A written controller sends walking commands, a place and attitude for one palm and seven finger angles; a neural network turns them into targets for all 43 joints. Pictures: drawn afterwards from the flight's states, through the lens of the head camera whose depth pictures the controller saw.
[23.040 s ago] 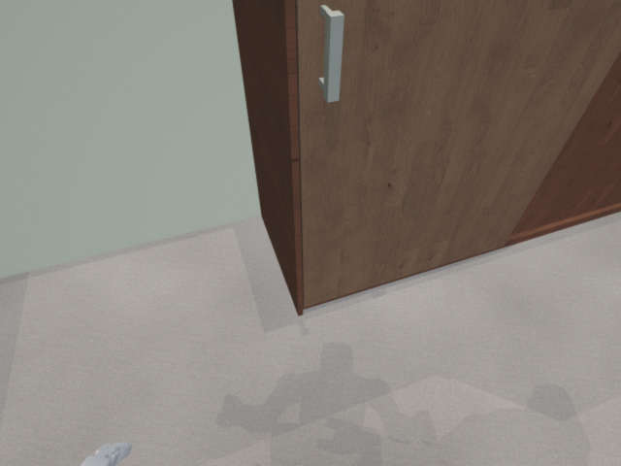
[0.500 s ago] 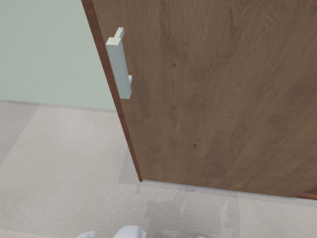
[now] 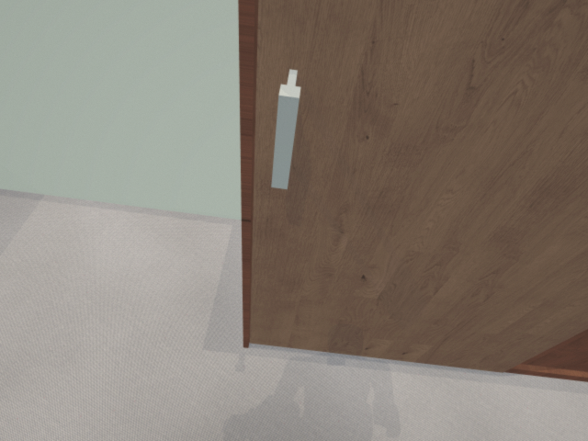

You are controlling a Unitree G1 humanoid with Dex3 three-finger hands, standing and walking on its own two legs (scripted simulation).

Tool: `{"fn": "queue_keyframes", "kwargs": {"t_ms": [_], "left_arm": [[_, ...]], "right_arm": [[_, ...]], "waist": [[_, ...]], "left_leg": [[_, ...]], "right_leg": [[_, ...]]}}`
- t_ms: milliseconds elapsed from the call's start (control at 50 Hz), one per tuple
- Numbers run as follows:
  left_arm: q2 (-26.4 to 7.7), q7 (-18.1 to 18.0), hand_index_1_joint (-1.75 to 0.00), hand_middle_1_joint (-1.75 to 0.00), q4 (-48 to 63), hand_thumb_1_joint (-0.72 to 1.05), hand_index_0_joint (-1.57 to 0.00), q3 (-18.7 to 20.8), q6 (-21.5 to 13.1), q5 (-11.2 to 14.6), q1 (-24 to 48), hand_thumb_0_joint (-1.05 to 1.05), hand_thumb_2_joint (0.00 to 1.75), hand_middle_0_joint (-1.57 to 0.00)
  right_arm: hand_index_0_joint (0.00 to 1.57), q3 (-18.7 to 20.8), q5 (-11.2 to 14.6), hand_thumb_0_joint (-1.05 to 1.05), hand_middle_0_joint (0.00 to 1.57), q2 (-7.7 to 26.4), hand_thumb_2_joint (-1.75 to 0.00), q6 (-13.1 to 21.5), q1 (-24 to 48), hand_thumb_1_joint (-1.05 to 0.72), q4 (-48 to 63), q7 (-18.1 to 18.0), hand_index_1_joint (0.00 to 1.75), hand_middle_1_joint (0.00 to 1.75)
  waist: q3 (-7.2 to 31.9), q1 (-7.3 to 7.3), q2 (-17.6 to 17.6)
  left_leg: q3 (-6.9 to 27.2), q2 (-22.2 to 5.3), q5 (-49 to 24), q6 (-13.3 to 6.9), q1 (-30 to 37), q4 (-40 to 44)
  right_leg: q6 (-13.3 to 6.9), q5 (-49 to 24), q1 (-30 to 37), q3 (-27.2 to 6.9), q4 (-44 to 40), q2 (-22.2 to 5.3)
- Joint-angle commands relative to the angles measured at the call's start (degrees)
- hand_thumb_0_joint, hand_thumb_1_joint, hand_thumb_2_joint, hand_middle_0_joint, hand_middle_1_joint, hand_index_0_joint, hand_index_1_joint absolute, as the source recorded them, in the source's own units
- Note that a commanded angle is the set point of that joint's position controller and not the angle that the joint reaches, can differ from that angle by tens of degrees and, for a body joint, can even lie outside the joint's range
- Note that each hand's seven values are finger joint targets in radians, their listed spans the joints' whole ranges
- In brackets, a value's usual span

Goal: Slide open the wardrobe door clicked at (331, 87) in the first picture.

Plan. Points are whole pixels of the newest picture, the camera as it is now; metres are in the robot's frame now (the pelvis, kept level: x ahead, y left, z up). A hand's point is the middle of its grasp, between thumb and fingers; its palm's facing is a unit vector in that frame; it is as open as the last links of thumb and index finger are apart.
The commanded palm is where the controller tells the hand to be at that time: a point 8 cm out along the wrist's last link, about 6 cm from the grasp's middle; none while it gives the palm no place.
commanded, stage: come to a stop and stand still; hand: left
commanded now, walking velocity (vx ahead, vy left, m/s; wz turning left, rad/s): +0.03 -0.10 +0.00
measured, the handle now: (286, 131) +0.46 +0.06 +0.17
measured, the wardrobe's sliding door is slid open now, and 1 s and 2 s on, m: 0.00 0.00 0.00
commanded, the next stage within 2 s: look again from close up in 0.72 s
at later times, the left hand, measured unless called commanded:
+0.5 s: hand out of the picture +0.02 +0.10 -0.18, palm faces +0.05 -0.98 -0.21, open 7.2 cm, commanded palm none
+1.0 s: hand out of the picture -0.04 +0.12 -0.19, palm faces +0.07 -0.97 -0.22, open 7.4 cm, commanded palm none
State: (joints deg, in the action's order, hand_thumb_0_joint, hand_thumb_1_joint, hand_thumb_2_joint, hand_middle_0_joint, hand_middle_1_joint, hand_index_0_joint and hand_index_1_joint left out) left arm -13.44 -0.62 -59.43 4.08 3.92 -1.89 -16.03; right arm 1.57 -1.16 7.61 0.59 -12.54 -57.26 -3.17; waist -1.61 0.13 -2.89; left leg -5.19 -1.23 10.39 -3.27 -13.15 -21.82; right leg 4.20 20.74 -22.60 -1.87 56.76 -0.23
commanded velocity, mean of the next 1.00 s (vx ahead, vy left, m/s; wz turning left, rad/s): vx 0.00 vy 0.00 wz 0.00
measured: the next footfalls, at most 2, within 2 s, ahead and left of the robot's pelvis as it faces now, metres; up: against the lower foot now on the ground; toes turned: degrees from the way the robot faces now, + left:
right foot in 0.28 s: +0.00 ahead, -0.18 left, +0.00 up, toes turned +1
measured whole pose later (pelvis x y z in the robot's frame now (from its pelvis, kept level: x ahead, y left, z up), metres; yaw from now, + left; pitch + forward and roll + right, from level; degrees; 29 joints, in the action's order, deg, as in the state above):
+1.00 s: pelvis -0.04 -0.06 -0.01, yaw +2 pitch -3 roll +0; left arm -10.1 -2.2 -59.2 0.6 -0.5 -1.7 -19.6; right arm 2.1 -0.9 11.1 0.6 -14.7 -57.7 -2.0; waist 0.1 0.4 0.3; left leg -3.6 -1.7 15.8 -0.3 -12.0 -30.8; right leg 0.0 17.5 -9.4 4.8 30.0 -2.0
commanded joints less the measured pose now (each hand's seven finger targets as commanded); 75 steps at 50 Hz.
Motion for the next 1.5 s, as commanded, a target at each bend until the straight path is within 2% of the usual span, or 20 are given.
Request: {"fn": "queue_keyframes", "kwargs": {"t_ms": [0,120,180,220,240,260,280,300,320,460,580,720,740,760,780,860,980,1100,1320,1480], "left_arm": [[-1.54,0.42,-0.3,-0.3,3.82,0.9,-0.2,0.38,-0.71,0.23,0.53,0.0,0.9,-0.2],[0.48,0.62,-0.3,-0.3,3.74,0.9,-0.2,-0.44,-0.74,0.46,2.05,0.0,0.9,-0.2],[1.04,0.35,-0.3,-0.3,2.25,0.9,-0.2,-0.69,-1.65,0.81,-1.18,0.0,0.9,-0.2],[0.44,-0.02,-0.3,-0.3,0.39,0.9,-0.2,-0.58,-2.25,0.66,-4.81,0.0,0.9,-0.2],[-1.68,-0.54,-0.3,-0.3,0.18,0.9,-0.2,-0.47,-2.98,0.46,-5.12,0.0,0.9,-0.2],[-4.77,-1.03,-0.3,-0.3,0.37,0.9,-0.2,-0.25,-3.55,0.39,-3.86,0.0,0.9,-0.2],[-6.5,-1.25,-0.3,-0.3,1.46,0.9,-0.2,-0.2,-3.55,0.71,-0.95,0.0,0.9,-0.2],[-6.13,-1.23,-0.3,-0.3,2.41,0.9,-0.2,-0.55,-3.32,0.51,1.62,0.0,0.9,-0.2],[-5.16,-1.32,-0.3,-0.3,2.42,0.9,-0.2,-0.45,-3.82,0.64,2.48,0.0,0.9,-0.2],[-0.5,-1.2,-0.3,-0.3,-0.27,0.9,-0.2,-1.67,-4.95,1.07,-0.01,0.0,0.9,-0.2],[0.26,-1.23,-0.3,-0.3,-2.41,0.9,-0.2,-1.99,-4.53,1.51,-2.36,0.0,0.9,-0.2],[0.94,-1.23,-0.3,-0.3,-4.19,0.9,-0.2,-2.57,-4.73,1.21,-4.22,0.0,0.9,-0.2],[-9.67,-1.58,-0.3,-0.3,0.55,0.9,-0.2,-2.83,-6.6,-0.22,-5.59,0.0,0.9,-0.2],[-5.69,-1.99,-0.3,-0.3,0.8,0.9,-0.2,-0.92,-6.67,0.28,-4.96,0.0,0.9,-0.2],[-4.47,-2.08,-0.3,-0.3,0.41,0.9,-0.2,-0.91,-6.71,0.49,-5.79,0.0,0.9,-0.2],[-2.96,-1.92,-0.3,-0.3,1.69,0.9,-0.2,-1.96,-6.0,0.4,-6.21,0.0,0.9,-0.2],[-5.25,-1.78,-0.3,-0.3,4.69,0.9,-0.2,-1.83,-5.3,0.44,-4.64,0.0,0.9,-0.2],[-7.26,-1.47,-0.3,-0.3,6.03,0.9,-0.2,-1.93,-5.04,0.53,-2.61,0.0,0.9,-0.2],[-8.1,-0.97,-0.3,-0.3,5.67,0.9,-0.2,-2.01,-4.31,0.13,-3.08,0.0,0.9,-0.2],[-7.03,-1.04,-0.3,-0.3,3.67,0.9,-0.2,-2.36,-4.29,0.09,-5.54,0.0,0.9,-0.2]], "right_arm": [[0.2,2.67,-0.25,0.0,0.2,11.19,-0.9,0.06,-8.84,-0.9,-0.82,-0.93,0.3,0.3],[0.2,2.85,-0.69,0.0,0.2,11.43,-0.9,-0.51,-6.85,-0.9,-1.91,0.15,0.3,0.3],[0.2,3.13,-0.58,0.0,0.2,11.52,-0.9,-0.69,-6.09,-0.9,-2.63,0.73,0.3,0.3],[0.2,3.14,-0.15,0.0,0.2,9.99,-0.9,-0.92,-6.57,-0.9,-3.32,1.04,0.3,0.3],[0.2,2.49,0.16,0.0,0.2,7.1,-0.9,-0.83,-7.87,-0.9,-3.68,1.32,0.3,0.3],[0.2,1.46,0.55,0.0,0.2,3.43,-0.9,-0.98,-8.27,-0.9,-3.16,1.56,0.3,0.3],[0.2,0.95,0.13,0.0,0.2,2.85,-0.9,-1.48,-7.01,-0.9,-2.41,1.81,0.3,0.3],[0.2,1.16,-0.08,0.0,0.2,3.31,-0.9,-1.69,-6.9,-0.9,-2.4,2.2,0.3,0.3],[0.2,1.35,-0.41,0.0,0.2,3.48,-0.9,-2.41,-7.18,-0.9,-3.17,2.18,0.3,0.3],[0.2,0.41,0.02,0.0,0.2,1.69,-0.9,-1.31,-10.4,-0.9,-6.01,1.53,0.3,0.3],[0.2,0.12,0.39,0.0,0.2,3.97,-0.9,0.35,-8.7,-0.9,-7.6,0.65,0.3,0.3],[0.2,-0.06,0.54,0.0,0.2,3.92,-0.9,-0.09,-6.71,-0.9,-7.16,0.66,0.3,0.3],[0.2,0.39,-0.1,0.0,0.2,11.28,-0.9,1.04,-4.64,-0.9,0.13,1.21,0.3,0.3],[0.2,1.7,-0.31,0.0,0.2,9.57,-0.9,2.29,-6.93,-0.9,1.14,0.8,0.3,0.3],[0.2,1.71,-0.3,0.0,0.2,7.8,-0.9,2.26,-6.85,-0.9,0.22,0.33,0.3,0.3],[0.2,1.48,0.08,0.0,0.2,7.62,-0.9,1.09,-6.13,-0.9,2.03,0.74,0.3,0.3],[0.2,1.81,0.17,0.0,0.2,10.99,-0.9,0.84,-3.75,-0.9,2.96,1.22,0.3,0.3],[0.2,1.43,0.11,0.0,0.2,12.66,-0.9,0.82,-1.91,-0.9,3.86,2.01,0.3,0.3],[0.2,1.89,-0.03,0.0,0.2,15.6,-0.9,0.41,-1.57,-0.9,3.47,2.77,0.3,0.3],[0.2,1.74,0.25,0.0,0.2,14.88,-0.9,0.18,-3.02,-0.9,1.27,2.76,0.3,0.3]], "waist": [[4.28,-2.79,9.94],[0.91,-2.43,14.16],[2.32,-0.81,14.09],[2.58,0.79,10.13],[2.1,0.99,4.25],[1.22,0.3,-6.29],[-1.3,0.28,-10.54],[-2.58,-0.27,-7.51],[-4.3,-0.23,-12.74],[-3.22,-1.18,-2.67],[0.37,0.13,8.74],[-1.54,-0.25,2.89],[-5.43,-1.31,3.6],[6.23,-1.71,5.69],[11.63,-1.06,5.59],[4.13,-0.89,-6.4],[-3.53,-0.44,3.6],[-4.04,-0.21,3.84],[-3.34,0.41,5.3],[-2.51,0.38,4.28]], "left_leg": [[15.35,-17.37,-19.45,-4.11,15.05,5.89],[14.5,-15.22,3.75,-3.8,2.49,10.17],[13.47,-13.36,6.52,-2.41,-1.06,8.42],[9.71,-9.64,9.93,0.71,-6.13,5.37],[7.37,-6.73,9.64,2.63,-9.71,-0.1],[2.77,-2.84,12.68,4.91,-12.65,-6.55],[2.04,-2.75,14.87,5.05,-10.19,-10.37],[2.84,-2.5,14.84,4.63,-7.82,-13.67],[3.43,-2.94,13.89,4.5,-8.25,-16.67],[2.6,-3.61,6.08,5.26,-3.28,-10.56],[5.66,-7.39,-14.25,3.62,3.19,-1.07],[4.5,-6.22,-5.86,3.86,4.44,1.16],[6.4,-2.48,-10.7,3.68,2.11,-3.81],[5.0,-3.15,-10.15,3.03,2.36,-6.05],[4.28,-2.9,-11.05,2.2,3.57,-6.6],[3.95,-2.25,-2.16,1.89,-0.38,-7.55],[6.07,-4.39,-5.69,1.17,-0.89,-4.16],[7.99,-4.43,5.66,1.14,-4.13,0.68],[11.75,-6.12,21.24,0.97,-9.07,8.31],[12.07,-6.22,20.39,0.99,-7.82,8.75]], "right_leg": [[-0.06,1.28,-8.54,-1.52,-2.08,-1.76],[-1.5,3.31,1.5,2.67,-14.39,-2.3],[-2.39,-0.59,9.35,5.15,-24.98,-1.02],[-2.46,-8.32,17.4,6.02,-34.51,-1.1],[-3.5,-7.92,20.61,1.36,-38.88,-4.77],[-6.77,-0.04,18.43,-8.37,-43.85,-13.7],[-9.3,9.4,9.56,-11.32,-48.74,-18.22],[-9.95,12.9,4.49,-10.23,-49.32,-17.71],[-9.54,14.16,1.67,-10.08,-49.89,-15.39],[-10.1,-13.37,7.97,-2.86,-40.26,-10.96],[-5.07,-20.53,13.03,1.52,-34.86,-6.3],[-4.85,-16.9,11.67,0.51,-38.24,-6.59],[-5.6,-33.3,12.58,0.14,-36.69,-6.61],[-7.11,-38.62,18.49,-1.07,-29.88,-9.09],[-7.98,-44.58,21.62,-1.56,-28.38,-9.38],[-7.76,-35.28,16.18,-0.66,-31.45,-9.18],[-6.9,-15.02,8.28,-0.14,-33.18,-6.16],[-6.19,-4.06,8.83,-0.52,-36.0,-5.85],[-4.99,0.36,10.35,1.57,-35.14,-4.9],[-5.12,-0.89,10.04,1.17,-34.99,-5.07]]}}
